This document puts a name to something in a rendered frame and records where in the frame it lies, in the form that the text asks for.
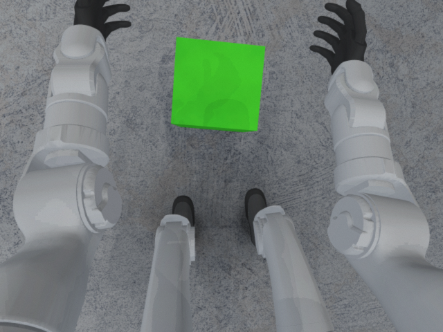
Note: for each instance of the robot left thigh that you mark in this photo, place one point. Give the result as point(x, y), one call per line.
point(167, 304)

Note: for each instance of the right robot hand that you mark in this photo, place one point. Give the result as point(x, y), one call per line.
point(351, 44)

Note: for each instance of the right robot forearm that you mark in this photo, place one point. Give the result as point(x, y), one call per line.
point(364, 161)

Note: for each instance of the carton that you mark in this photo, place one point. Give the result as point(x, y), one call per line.
point(217, 85)

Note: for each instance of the left robot forearm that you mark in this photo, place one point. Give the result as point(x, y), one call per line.
point(77, 104)

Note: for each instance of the left robot shin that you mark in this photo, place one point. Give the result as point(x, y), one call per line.
point(170, 218)

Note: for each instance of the left robot upper arm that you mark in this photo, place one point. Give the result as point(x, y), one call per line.
point(63, 213)

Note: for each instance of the right robot upper arm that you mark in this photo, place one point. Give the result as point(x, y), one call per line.
point(385, 240)

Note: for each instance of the left robot hand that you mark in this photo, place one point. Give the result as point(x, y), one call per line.
point(92, 13)

